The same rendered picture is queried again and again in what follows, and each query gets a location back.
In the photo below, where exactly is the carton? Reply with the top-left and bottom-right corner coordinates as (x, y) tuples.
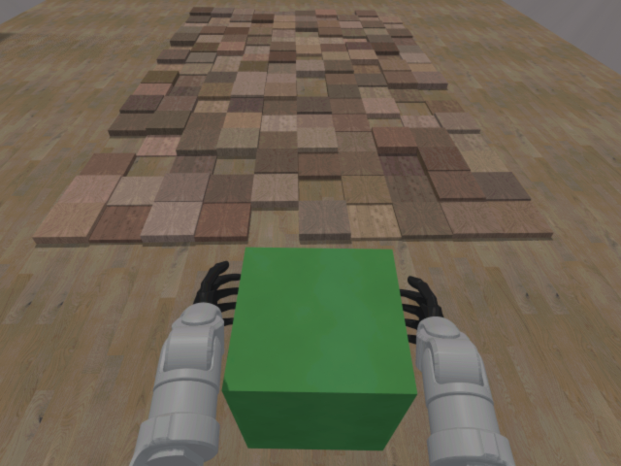
(221, 248), (417, 450)

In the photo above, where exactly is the robot right hand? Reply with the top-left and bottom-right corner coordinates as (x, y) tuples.
(400, 276), (443, 344)

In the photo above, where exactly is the right robot forearm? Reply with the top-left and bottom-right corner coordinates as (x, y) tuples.
(415, 316), (515, 466)

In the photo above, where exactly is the robot left hand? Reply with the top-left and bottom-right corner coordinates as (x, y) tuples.
(193, 261), (241, 326)

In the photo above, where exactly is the left robot forearm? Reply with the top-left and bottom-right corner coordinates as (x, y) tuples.
(129, 303), (224, 466)

